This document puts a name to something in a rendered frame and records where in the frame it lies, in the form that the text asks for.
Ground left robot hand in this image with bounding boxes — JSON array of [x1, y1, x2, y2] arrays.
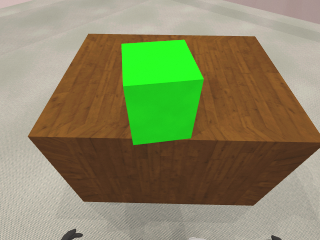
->
[[61, 228, 83, 240]]

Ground carton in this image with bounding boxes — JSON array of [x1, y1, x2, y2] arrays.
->
[[121, 40, 204, 145]]

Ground pedestal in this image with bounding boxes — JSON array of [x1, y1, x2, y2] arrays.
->
[[28, 33, 320, 206]]

